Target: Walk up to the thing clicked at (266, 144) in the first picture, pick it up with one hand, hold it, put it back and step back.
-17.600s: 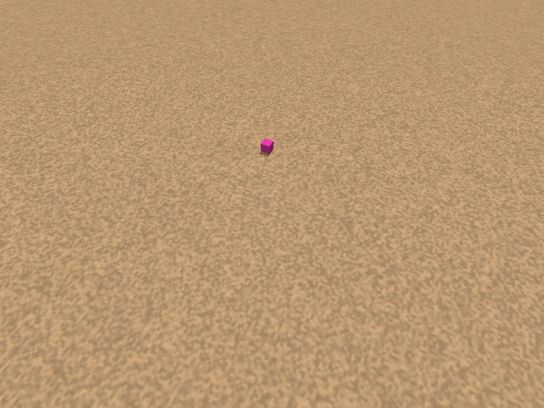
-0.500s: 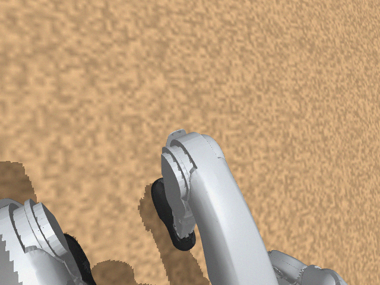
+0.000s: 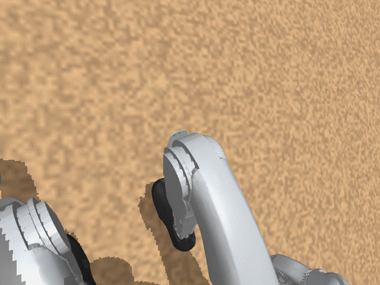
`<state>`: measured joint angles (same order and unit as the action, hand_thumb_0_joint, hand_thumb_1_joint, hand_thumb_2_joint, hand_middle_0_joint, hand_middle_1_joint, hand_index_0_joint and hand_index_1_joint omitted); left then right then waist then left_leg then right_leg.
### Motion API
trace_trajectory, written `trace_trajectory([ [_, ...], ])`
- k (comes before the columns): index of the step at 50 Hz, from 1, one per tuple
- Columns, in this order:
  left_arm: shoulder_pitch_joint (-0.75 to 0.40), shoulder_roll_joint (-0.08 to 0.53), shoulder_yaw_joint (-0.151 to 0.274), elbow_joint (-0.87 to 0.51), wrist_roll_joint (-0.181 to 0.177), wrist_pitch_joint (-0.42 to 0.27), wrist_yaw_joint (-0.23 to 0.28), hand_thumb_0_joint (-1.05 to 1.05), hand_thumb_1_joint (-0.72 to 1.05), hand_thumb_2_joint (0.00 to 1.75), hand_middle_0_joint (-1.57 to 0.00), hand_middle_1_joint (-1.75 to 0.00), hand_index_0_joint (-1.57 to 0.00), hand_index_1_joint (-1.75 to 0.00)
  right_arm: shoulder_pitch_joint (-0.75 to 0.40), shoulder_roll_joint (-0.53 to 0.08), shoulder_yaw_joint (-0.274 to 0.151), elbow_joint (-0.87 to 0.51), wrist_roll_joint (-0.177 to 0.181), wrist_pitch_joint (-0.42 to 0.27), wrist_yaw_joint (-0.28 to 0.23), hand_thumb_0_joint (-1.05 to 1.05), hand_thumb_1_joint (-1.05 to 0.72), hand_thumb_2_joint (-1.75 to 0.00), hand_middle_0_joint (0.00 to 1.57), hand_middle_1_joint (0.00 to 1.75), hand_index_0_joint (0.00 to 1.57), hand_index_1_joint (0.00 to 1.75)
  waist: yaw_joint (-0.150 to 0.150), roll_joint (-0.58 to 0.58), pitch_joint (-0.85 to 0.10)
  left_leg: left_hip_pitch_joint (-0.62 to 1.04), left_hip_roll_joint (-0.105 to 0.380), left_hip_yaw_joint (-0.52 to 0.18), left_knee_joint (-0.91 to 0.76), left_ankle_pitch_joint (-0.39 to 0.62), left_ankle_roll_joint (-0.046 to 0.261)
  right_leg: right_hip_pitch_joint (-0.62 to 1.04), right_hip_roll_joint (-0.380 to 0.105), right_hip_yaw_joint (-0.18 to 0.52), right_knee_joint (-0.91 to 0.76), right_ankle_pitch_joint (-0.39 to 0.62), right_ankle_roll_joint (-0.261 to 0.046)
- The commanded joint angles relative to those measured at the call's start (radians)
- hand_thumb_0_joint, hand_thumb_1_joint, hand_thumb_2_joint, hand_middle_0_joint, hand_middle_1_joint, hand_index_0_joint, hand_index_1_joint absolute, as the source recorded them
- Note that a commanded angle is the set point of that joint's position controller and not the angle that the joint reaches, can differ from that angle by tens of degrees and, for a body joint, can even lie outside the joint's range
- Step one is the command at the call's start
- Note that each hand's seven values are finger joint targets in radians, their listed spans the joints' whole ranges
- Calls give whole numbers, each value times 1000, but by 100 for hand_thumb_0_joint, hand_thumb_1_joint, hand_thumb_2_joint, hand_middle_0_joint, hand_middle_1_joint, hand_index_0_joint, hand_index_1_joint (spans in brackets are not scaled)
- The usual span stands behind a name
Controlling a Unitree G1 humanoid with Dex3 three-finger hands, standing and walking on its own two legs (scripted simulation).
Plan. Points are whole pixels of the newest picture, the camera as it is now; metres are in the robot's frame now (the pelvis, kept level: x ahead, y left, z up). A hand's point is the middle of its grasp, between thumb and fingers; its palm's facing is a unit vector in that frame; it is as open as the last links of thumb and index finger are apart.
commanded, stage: close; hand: left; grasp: from above
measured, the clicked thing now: out of the picture +0.44 +0.29 -0.27
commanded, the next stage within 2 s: settle in 0.50 s
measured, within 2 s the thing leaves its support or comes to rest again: leaves its support in 1.04 s
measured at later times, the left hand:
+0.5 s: hand out of the picture +0.44 +0.25 -0.24, palm faces +0.00 -0.51 -0.86, open 8.3 cm
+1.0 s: hand out of the picture +0.44 +0.25 -0.23, palm faces +0.05 -0.54 -0.84, open 8.0 cm
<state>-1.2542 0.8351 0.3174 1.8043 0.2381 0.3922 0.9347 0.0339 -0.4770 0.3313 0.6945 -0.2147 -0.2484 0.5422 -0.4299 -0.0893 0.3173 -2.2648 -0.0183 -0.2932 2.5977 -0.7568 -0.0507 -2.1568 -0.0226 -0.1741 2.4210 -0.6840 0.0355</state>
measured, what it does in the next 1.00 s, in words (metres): stands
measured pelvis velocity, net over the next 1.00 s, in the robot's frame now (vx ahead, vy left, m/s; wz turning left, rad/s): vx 0.00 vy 0.00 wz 0.01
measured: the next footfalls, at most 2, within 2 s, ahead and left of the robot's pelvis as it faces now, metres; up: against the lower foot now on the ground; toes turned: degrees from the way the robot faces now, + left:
none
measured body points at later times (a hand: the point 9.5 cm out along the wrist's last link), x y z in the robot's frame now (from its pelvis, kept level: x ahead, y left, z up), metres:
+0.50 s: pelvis +0.00 +0.00 +0.00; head +0.29 +0.07 +0.34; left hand +0.44 +0.28 -0.19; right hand +0.02 -0.27 -0.06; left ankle +0.06 +0.13 -0.26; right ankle +0.11 -0.12 -0.26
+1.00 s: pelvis +0.00 +0.00 +0.01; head +0.29 +0.07 +0.34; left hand +0.44 +0.27 -0.18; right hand +0.01 -0.27 -0.06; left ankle +0.06 +0.13 -0.26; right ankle +0.11 -0.12 -0.26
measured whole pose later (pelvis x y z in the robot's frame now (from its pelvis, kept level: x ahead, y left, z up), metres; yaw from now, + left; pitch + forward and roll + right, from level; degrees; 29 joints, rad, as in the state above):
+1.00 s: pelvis +0.00 +0.00 +0.01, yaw +1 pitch +24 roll -13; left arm -1.27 0.78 0.38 1.74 0.27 0.43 0.91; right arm 0.03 -0.45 0.29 0.75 -0.22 -0.24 0.54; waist -0.42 -0.07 0.31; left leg -2.26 -0.02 -0.28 2.57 -0.75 -0.05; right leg -2.16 -0.03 -0.16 2.41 -0.68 0.03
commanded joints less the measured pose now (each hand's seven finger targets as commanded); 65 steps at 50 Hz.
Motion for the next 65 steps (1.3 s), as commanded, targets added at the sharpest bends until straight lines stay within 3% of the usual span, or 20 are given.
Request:
trace_trajectory([
  [1, -297, 56, -32, -78, 10, -20, 2, 0, 31, 57, -70, -54, -70, -55, 188, -322, -82, 37, 3, 4, 1, 0, -89, -90, 20, 30, 20, 30, -141, 393, -699, 426, 3, 124, -251, 196, 67, 373, 32, -137, -224, 307, -15],
  [13, -284, 66, -27, -66, 43, -25, 10, 0, 37, 51, -75, -46, -74, -47, 213, -313, -96, 48, 8, 4, 0, 0, -88, -89, 20, 30, 20, 30, -132, 411, -715, 439, 8, 123, -255, 201, 72, 364, 34, -123, -234, 308, -22],
  [15, -295, 51, -39, -82, 38, -26, 7, 0, 41, 51, -77, -49, -77, -49, 185, -307, -95, 51, 1, 4, 3, 0, -88, -89, 20, 30, 20, 30, -130, 384, -710, 413, 1, 136, -250, 201, 75, 386, 32, -130, -234, 310, -17],
  [20, -300, 75, -20, -84, 33, -28, 11, 0, 44, 51, -81, -44, -80, -46, 201, -312, -93, 50, 5, 5, 0, 0, -88, -90, 20, 30, 20, 30, -127, 404, -740, 452, 10, 120, -261, 202, 70, 376, 32, -127, -229, 305, -21],
  [26, -292, 84, -27, -69, 57, -32, 5, 0, 49, 49, -85, -41, -84, -42, 221, -307, -96, 67, 6, 7, -3, 0, -88, -89, 20, 30, 20, 30, -128, 406, -742, 407, 11, 137, -255, 215, 75, 384, 41, -110, -250, 327, -18],
  [30, -290, 70, -38, -72, 54, -31, -6, 0, 52, 52, -87, -43, -86, -44, 181, -297, -96, 65, -2, 3, -4, 0, -88, -89, 20, 30, 20, 30, -126, 378, -729, 406, 5, 141, -251, 192, 77, 380, 37, -124, -246, 300, -16],
  [31, -296, 67, -42, -71, 54, -32, -5, 0, 55, 46, -91, -47, -92, -46, 186, -304, -100, 76, -1, 0, -4, 0, -90, -90, 20, 30, 20, 30, -129, 388, -727, 399, 7, 142, -254, 186, 77, 381, 40, -123, -253, 298, -16],
  [35, -292, 80, -19, -70, 51, -30, 10, 0, 78, 53, -110, -43, -110, -44, 186, -297, -99, 62, -1, 2, -2, 0, -90, -90, 20, 30, 20, 30, -118, 394, -726, 423, 8, 124, -261, 186, 77, 368, 29, -129, -235, 291, -22],
  [38, -303, 71, -16, -75, 45, -28, 20, 0, 78, 48, -110, -40, -110, -41, 201, -301, -104, 60, -4, 3, 0, 0, -90, -90, 20, 30, 20, 30, -123, 412, -731, 440, 9, 119, -265, 202, 74, 379, 27, -126, -226, 306, -20],
  [39, -312, 77, -10, -86, 42, -24, 21, 0, 78, 48, -110, -41, -110, -41, 185, -298, -101, 63, -7, 2, 0, 0, -90, -90, 20, 30, 20, 30, -110, 404, -737, 439, 11, 129, -265, 197, 73, 388, 31, -128, -232, 304, -21],
  [45, -333, 108, 15, -143, 44, 6, 18, 0, 74, 39, -107, -34, -107, -34, 187, -294, -112, 79, -1, 11, 1, 0, -89, -90, 20, 30, 20, 30, -103, 456, -754, 456, 11, 147, -270, 203, 75, 393, 20, -111, -240, 320, -17],
  [48, -343, 115, 20, -208, 63, 26, 7, 0, 74, 39, -106, -34, -107, -34, 176, -286, -122, 89, -5, 16, 4, 0, -89, -89, 20, 30, 20, 30, -89, 466, -781, 488, 11, 159, -278, 233, 69, 413, 16, -108, -236, 349, -13],
  [49, -336, 152, 43, -233, 80, 31, 11, 0, 74, 37, -105, -34, -107, -33, 207, -285, -129, 87, -1, 21, 4, 0, -89, -89, 20, 30, 20, 30, -77, 487, -796, 495, 12, 154, -286, 250, 72, 420, 13, -98, -234, 357, -16],
  [52, -346, 172, 68, -293, 107, 66, 12, 0, 79, 33, -109, -27, -110, -26, 196, -288, -164, 78, 12, 40, 5, 0, -88, -89, 20, 30, 20, 30, -59, 520, -830, 522, 23, 150, -314, 233, 71, 397, 2, -89, -238, 354, -25],
  [56, -365, 110, 52, -325, 116, 101, -22, 0, 75, 30, -106, -26, -107, -25, 220, -255, -175, 101, 21, 55, 14, 0, -88, -89, 20, 30, 20, 30, -61, 494, -840, 502, 18, 172, -318, 267, 65, 402, 11, -79, -252, 382, -14],
  [58, -361, 117, 54, -341, 154, 117, -22, 0, 79, 33, -111, -24, -112, -24, 246, -277, -206, 78, 43, 56, 12, 0, -88, -89, 20, 30, 20, 30, -55, 489, -908, 504, 25, 177, -336, 284, 65, 424, 24, -60, -289, 407, -12],
  [60, -370, 76, 35, -318, 170, 136, -38, 0, 84, 37, -114, -26, -115, -26, 252, -249, -207, 112, 44, 58, 15, 0, -88, -89, 20, 30, 20, 30, -48, 467, -885, 478, 27, 175, -355, 275, 60, 409, 25, -64, -293, 400, -12],
  [61, -360, 74, 35, -305, 190, 141, -45, 0, 86, 37, -114, -29, -115, -28, 290, -248, -215, 119, 52, 57, 15, 0, -88, -89, 20, 30, 20, 30, -38, 448, -918, 459, 28, 185, -357, 280, 59, 427, 36, -56, -313, 404, -12],
  [63, -358, 43, 33, -288, 179, 149, -59, 0, 87, 39, -115, -30, -116, -29, 304, -231, -215, 118, 54, 52, 12, 0, -87, -89, 20, 30, 20, 30, -34, 424, -942, 451, 31, 185, -358, 292, 57, 440, 38, -50, -323, 411, -13],
  [65, -382, 38, 31, -278, 191, 161, -72, 0, 93, 43, -119, -33, -120, -32, 322, -218, -216, 138, 54, 51, 7, 0, -88, -89, 20, 30, 20, 30, -29, 395, -964, 437, 36, 194, -369, 304, 54, 455, 44, -42, -339, 428, -11],
])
